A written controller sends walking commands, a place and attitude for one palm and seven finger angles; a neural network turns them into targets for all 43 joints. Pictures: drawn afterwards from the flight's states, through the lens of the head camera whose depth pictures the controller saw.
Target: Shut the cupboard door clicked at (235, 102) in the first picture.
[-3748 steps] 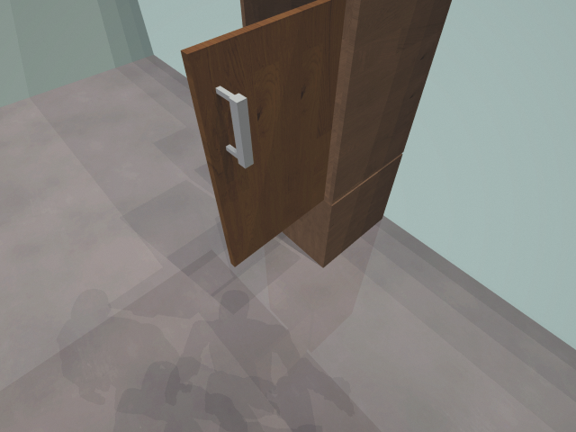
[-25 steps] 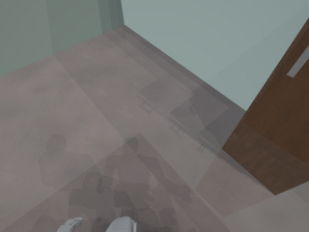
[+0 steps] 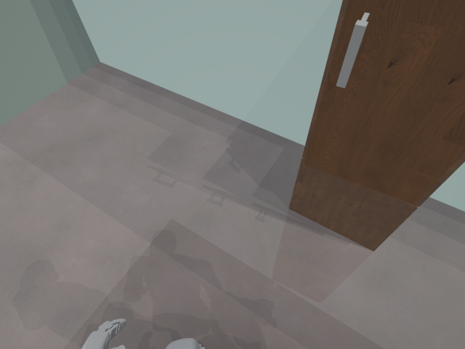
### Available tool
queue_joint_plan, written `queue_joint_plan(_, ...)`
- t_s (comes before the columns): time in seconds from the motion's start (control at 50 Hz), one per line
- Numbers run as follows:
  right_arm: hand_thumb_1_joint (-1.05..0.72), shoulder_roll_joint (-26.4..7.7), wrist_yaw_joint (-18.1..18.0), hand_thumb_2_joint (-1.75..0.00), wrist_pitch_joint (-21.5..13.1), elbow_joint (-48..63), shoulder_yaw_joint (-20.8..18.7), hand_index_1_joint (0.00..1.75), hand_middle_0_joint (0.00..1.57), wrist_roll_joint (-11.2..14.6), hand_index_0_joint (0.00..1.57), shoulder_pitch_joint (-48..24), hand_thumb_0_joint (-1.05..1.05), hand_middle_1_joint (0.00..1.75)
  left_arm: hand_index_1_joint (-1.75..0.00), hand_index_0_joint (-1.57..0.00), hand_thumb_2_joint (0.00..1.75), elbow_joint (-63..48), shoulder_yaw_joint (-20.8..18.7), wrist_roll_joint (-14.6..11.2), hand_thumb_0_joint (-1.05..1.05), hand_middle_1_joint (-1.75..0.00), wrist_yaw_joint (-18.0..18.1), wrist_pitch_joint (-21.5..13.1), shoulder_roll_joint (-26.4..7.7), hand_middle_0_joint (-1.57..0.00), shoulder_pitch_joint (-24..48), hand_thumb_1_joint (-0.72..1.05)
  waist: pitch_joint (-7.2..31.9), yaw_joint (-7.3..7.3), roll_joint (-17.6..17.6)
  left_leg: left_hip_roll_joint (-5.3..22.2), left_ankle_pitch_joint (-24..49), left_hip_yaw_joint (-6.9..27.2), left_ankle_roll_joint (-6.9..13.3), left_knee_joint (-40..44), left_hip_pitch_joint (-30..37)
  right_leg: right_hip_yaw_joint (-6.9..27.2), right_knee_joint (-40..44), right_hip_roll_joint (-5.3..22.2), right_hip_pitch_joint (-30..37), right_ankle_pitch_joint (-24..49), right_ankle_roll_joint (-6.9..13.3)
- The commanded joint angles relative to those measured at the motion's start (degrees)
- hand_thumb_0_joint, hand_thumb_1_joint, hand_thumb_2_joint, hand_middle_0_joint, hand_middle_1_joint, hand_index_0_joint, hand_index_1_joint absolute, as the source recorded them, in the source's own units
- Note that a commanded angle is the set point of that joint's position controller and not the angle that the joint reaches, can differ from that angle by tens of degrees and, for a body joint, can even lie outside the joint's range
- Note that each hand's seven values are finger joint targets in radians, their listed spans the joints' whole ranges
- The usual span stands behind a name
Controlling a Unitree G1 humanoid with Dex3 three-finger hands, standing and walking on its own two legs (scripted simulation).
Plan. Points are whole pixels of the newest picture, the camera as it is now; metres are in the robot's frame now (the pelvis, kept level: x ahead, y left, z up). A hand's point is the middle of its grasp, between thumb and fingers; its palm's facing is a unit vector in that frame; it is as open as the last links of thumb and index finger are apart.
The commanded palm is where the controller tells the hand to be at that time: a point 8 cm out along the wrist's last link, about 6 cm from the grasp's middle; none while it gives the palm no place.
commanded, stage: turn to face it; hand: left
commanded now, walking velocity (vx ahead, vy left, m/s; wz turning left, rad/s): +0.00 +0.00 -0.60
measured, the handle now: (353, 51) +0.68 -0.23 +0.13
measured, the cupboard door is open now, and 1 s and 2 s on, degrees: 5 5 5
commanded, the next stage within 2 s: take the last steps up to it in 0.62 s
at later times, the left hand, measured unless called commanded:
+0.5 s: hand (147, 319) +0.19 +0.19 -0.14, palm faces -0.27 -0.94 -0.22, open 7.4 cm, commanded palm none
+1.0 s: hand (180, 307) +0.21 +0.13 -0.16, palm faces -0.44 -0.88 -0.17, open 7.4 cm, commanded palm none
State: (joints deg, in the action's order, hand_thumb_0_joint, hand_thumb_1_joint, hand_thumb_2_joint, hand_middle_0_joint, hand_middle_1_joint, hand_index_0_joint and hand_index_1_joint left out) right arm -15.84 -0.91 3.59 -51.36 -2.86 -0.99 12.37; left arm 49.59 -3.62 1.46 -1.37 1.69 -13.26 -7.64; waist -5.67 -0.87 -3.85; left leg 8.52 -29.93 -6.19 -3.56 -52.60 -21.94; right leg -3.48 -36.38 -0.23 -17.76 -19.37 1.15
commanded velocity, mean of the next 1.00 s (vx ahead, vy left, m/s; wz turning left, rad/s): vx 0.08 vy -0.04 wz -0.35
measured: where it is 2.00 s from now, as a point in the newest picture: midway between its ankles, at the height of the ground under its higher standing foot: outside the picture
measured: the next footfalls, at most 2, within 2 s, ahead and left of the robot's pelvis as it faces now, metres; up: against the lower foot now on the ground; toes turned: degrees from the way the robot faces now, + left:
left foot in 0.26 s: +0.09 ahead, +0.13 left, +0.00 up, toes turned -6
right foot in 0.58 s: +0.02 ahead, -0.12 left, +0.00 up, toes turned -22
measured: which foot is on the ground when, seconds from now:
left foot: up 0.00-0.24, down 0.26-0.58, up 0.60-0.86, down 0.88-1.00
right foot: down 0.00-0.26, up 0.28-0.56, down 0.58-0.88, up 0.90-1.00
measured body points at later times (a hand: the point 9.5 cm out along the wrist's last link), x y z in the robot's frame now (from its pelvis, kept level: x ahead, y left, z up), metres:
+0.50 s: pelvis +0.03 +0.02 +0.02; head +0.08 +0.01 +0.46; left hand +0.20 +0.24 -0.13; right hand +0.01 -0.24 -0.12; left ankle +0.05 +0.14 -0.72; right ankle -0.03 -0.10 -0.68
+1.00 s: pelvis +0.08 -0.02 +0.01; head +0.11 -0.01 +0.46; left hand +0.24 +0.18 -0.15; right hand -0.02 -0.25 -0.12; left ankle +0.11 +0.10 -0.72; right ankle -0.02 -0.11 -0.66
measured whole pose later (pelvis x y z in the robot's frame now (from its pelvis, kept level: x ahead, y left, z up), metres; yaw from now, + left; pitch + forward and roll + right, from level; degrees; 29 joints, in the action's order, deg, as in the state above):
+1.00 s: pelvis +0.08 -0.02 +0.01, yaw -26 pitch +2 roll -1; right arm -10.6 -1.4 -1.4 -54.5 -0.3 -2.5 17.9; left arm 56.7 -4.2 2.2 -2.5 3.4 -13.0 -12.4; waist -1.0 -2.0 2.3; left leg 4.5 -19.1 -6.7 -0.7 -31.3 -14.2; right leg 0.0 -58.9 -0.5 -25.4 -24.1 1.0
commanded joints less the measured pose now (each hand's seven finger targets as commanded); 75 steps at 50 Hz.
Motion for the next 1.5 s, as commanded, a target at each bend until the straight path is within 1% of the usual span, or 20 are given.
queue_joint_plan(0.0, -0.90, -5.05, -0.43, -0.90, -1.78, 6.49, -1.44, 0.30, 0.20, 0.17, 0.20, -4.26, 0.00, 0.30, -0.30, -0.20, 0.90, -3.17, -2.88, -0.37, 0.00, -0.30, 2.06, -0.49, -11.40, -0.20, -2.60, 0.90, 7.72, 1.59, 15.44, -1.66, 3.43, 7.13, -1.08, -14.15, -14.13, 20.42, 15.83, 15.32, 12.15, 26.81, 10.10)
queue_joint_plan(0.2, -0.90, -3.64, -0.73, -0.90, -3.00, 4.26, -0.95, 0.30, 0.20, 0.59, 0.20, 3.89, 0.00, 0.30, -0.30, -0.20, 0.90, -3.28, -3.10, -0.48, 0.00, -0.30, 1.51, 0.34, -11.18, -0.20, 0.81, 0.90, 9.08, -2.07, 11.62, -6.12, 16.48, 4.16, -0.07, 25.31, 10.63, 21.17, 9.03, 8.84, -0.56, 20.14, 4.67)
queue_joint_plan(0.24, -0.90, -12.45, -1.10, -0.90, -3.89, 4.41, -2.32, 0.30, 0.20, -0.72, 0.20, 6.11, 0.00, 0.30, -0.30, -0.20, 0.90, -4.70, -1.96, -1.23, 0.00, -0.30, 0.69, 0.69, -5.30, -0.20, -2.17, 0.90, 11.22, -1.69, -13.32, 14.14, 23.83, 24.67, 8.71, 35.82, 19.86, 7.92, -9.01, -3.66, -13.31, -7.84, -1.76)
queue_joint_plan(0.26, -0.90, -12.91, -1.13, -0.90, -3.64, 5.10, -2.26, 0.30, 0.20, -0.92, 0.20, 6.09, 0.00, 0.30, -0.30, -0.20, 0.90, -5.03, -2.01, -0.55, 0.00, -0.30, 0.47, 0.46, -6.57, -0.20, -1.81, 0.90, 10.37, -2.22, -10.74, 19.58, 22.14, 27.24, 13.52, 36.68, 15.00, 5.95, -20.35, -1.94, -12.85, -16.27, -2.12)
queue_joint_plan(0.38, -0.90, -8.16, -1.66, -0.90, -3.69, 4.22, -1.22, 0.30, 0.20, -1.22, 0.20, 2.74, 0.00, 0.30, -0.30, -0.20, 0.90, -3.10, -1.53, -0.53, 0.00, -0.30, -0.65, 1.26, -4.15, -0.20, 1.07, 0.90, 7.87, -0.64, -6.97, 10.27, 47.14, 7.43, 11.28, 29.79, 16.47, 1.80, -19.19, 1.10, -10.07, -9.46, -3.75)
queue_joint_plan(0.52, -0.90, -8.53, -0.67, -0.90, -2.70, 2.22, -1.99, 0.30, 0.20, -0.39, 0.20, 2.52, 0.00, 0.30, -0.30, -0.20, 0.90, -0.99, -1.31, -0.34, 0.00, -0.30, -0.16, 0.23, -4.96, -0.20, -3.86, 0.90, 8.97, 1.47, -4.92, 8.02, 33.81, 2.70, 6.61, 22.43, 8.90, -1.21, 9.33, -0.37, 9.31, 8.25, -1.33)
queue_joint_plan(0.56, -0.90, -2.16, -0.13, -0.90, -2.69, 4.73, -0.96, 0.30, 0.20, 0.37, 0.20, -0.34, 0.00, 0.30, -0.30, -0.20, 0.90, 0.90, -2.98, 0.40, 0.00, -0.30, 1.13, -0.90, -13.54, -0.20, -9.04, 0.90, 8.93, 4.02, 17.89, -3.83, -0.92, -4.80, 0.19, 5.15, -9.76, 23.50, 17.18, 19.42, 20.26, 28.81, 7.00)
queue_joint_plan(0.58, -0.90, -2.96, -0.49, -0.90, -1.75, 5.21, -0.65, 0.30, 0.20, 0.38, 0.20, -2.90, 0.00, 0.30, -0.30, -0.20, 0.90, 1.33, -2.73, -0.33, 0.00, -0.30, 1.50, -0.84, -15.12, -0.20, -11.18, 0.90, 8.29, 5.84, 14.44, -4.45, -6.97, 2.73, 0.40, -4.39, -9.58, 26.11, 18.31, 23.20, 14.39, 30.07, 12.08)
queue_joint_plan(0.7, -0.90, -1.37, -0.30, -0.90, -1.80, 0.75, -0.18, 0.30, 0.20, 0.29, 0.20, 0.60, 0.00, 0.30, -0.30, -0.20, 0.90, 0.25, -1.62, 0.04, 0.00, -0.30, 2.71, -1.09, -8.93, -0.20, -2.25, 0.90, 8.35, 0.43, 12.15, -4.57, 3.94, 4.24, -0.22, -3.49, -5.88, 13.63, 14.44, 13.71, 10.75, 35.57, 9.84)
queue_joint_plan(0.82, -0.90, -1.24, -0.41, -0.90, -3.57, -1.06, -0.10, 0.30, 0.20, -0.49, 0.20, 6.67, 0.00, 0.30, -0.30, -0.20, 0.90, 1.99, -1.96, -0.28, 0.00, -0.30, 1.15, -0.64, -8.46, -0.20, -1.29, 0.90, 5.42, -2.22, 12.49, -6.17, 12.97, 0.04, 0.89, 23.41, 12.30, 14.68, 15.00, 8.66, -1.47, -2.28, 6.70)
queue_joint_plan(0.86, -0.90, -10.70, -1.09, -0.90, -4.73, -3.28, -2.00, 0.30, 0.20, -2.10, 0.20, 15.28, 0.00, 0.30, -0.30, -0.20, 0.90, -0.18, -0.81, -0.89, 0.00, -0.30, 0.15, -0.27, -1.96, -0.20, -1.70, 0.90, 4.69, -5.50, -13.63, 14.12, -3.08, 27.92, 8.32, 39.35, 23.35, 3.34, -8.74, -3.33, -19.71, -14.52, 0.60)
queue_joint_plan(0.88, -0.90, -13.13, -1.78, -0.90, -4.65, -2.80, -2.49, 0.30, 0.20, -1.90, 0.20, 17.13, 0.00, 0.30, -0.30, -0.20, 0.90, -2.79, -1.14, -0.34, 0.00, -0.30, -0.42, -0.53, -3.59, -0.20, 2.56, 0.90, 2.71, -6.61, -9.37, 21.31, -9.32, 36.43, 13.30, 44.63, 18.33, 5.12, -19.29, -0.87, -22.06, -14.38, 0.40)
queue_joint_plan(1.0, -0.90, -6.04, -1.84, -0.90, -6.53, -2.55, -0.54, 0.30, 0.20, -1.45, 0.20, 10.87, 0.00, 0.30, -0.30, -0.20, 0.90, 0.81, -1.28, 0.12, 0.00, -0.30, -2.26, -0.45, -2.28, -0.20, 1.02, 0.90, 2.08, -1.65, -4.63, 11.67, 25.00, 10.97, 10.03, 39.93, 17.67, 4.16, -23.73, 3.84, -19.99, 1.07, -1.99)
queue_joint_plan(1.12, -0.90, -7.21, -1.07, -0.90, -5.67, -4.87, -1.86, 0.30, 0.20, -1.43, 0.20, 11.36, 0.00, 0.30, -0.30, -0.20, 0.90, 1.43, -0.41, -0.20, 0.00, -0.30, -2.54, -0.91, -1.45, -0.20, 3.16, 0.90, 3.00, -2.52, -7.65, 10.30, 28.58, 2.48, 9.00, 35.67, 15.56, -2.27, -3.73, 1.77, -7.98, 2.63, -1.30)
queue_joint_plan(1.18, -0.90, -8.10, -0.89, -0.90, -5.24, -5.16, -2.13, 0.30, 0.20, -0.82, 0.20, 8.35, 0.00, 0.30, -0.30, -0.20, 0.90, 5.00, -1.37, 0.07, 0.00, -0.30, -2.37, -1.85, -3.92, -0.20, -6.35, 0.90, 6.70, 2.71, -3.28, 7.39, 30.08, -1.13, 6.05, 24.29, 10.01, -4.41, 8.12, -1.31, 9.78, 8.46, 0.31)
queue_joint_plan(1.22, -0.90, -0.09, 0.09, -0.90, -5.81, -2.52, -0.09, 0.30, 0.20, 0.72, 0.20, 6.23, 0.00, 0.30, -0.30, -0.20, 0.90, 9.46, -3.66, 0.44, 0.00, -0.30, -0.36, -3.32, -14.01, -0.20, -20.86, 0.90, 12.85, 8.67, 20.67, -5.78, -2.71, -6.54, 1.99, -5.15, -12.70, 23.66, 18.35, 19.04, 31.08, 10.30, 9.40)
queue_joint_plan(1.26, -0.90, -1.03, -0.62, -0.90, -5.21, -1.93, -0.51, 0.30, 0.20, 0.59, 0.20, 2.87, 0.00, 0.30, -0.30, -0.20, 0.90, 8.37, -2.70, -0.18, 0.00, -0.30, 0.91, -2.92, -12.40, -0.20, -14.56, 0.90, 8.92, 5.85, 19.44, -3.07, -4.43, 4.23, 3.26, -18.91, -16.11, 27.10, 23.52, 20.96, 19.52, 6.97, 13.27)
queue_joint_plan(1.34, -0.90, 1.65, 0.14, -0.90, -4.45, -4.59, 0.18, 0.30, 0.20, -0.46, 0.20, 6.72, 0.00, 0.30, -0.30, -0.20, 0.90, 6.55, -0.42, 0.04, 0.00, -0.30, 2.14, -3.78, -4.80, -0.20, -4.41, 0.90, 8.50, -1.05, 9.86, -1.22, 3.40, 3.71, 2.30, -6.84, -5.77, 8.77, 19.00, 15.10, 9.51, 24.62, 11.01)
queue_joint_plan(1.44, -0.90, 4.24, -0.29, -0.90, -4.12, -6.28, 2.02, 0.30, 0.20, 0.17, 0.20, 7.09, 0.00, 0.30, -0.30, -0.20, 0.90, 8.24, 0.63, -0.71, 0.00, -0.30, 2.88, -3.84, -3.53, -0.20, -4.27, 0.90, 8.60, -1.51, 6.73, -5.14, 17.75, 2.23, 1.20, 19.83, 5.36, 5.52, 13.16, 11.80, 10.48, 42.27, 7.54)
queue_joint_plan(1.48, -0.90, 0.04, -0.66, -0.90, -4.78, -6.82, 1.66, 0.30, 0.20, 0.40, 0.20, 7.37, 0.00, 0.30, -0.30, -0.20, 0.90, 8.56, 1.28, -1.48, 0.00, -0.30, 3.44, -3.20, -2.40, -0.20, -5.97, 0.90, 10.64, -0.75, 1.73, 0.50, 49.07, 8.11, 3.98, 27.28, 15.37, 4.14, 9.79, 8.53, 6.43, 32.51, 1.67)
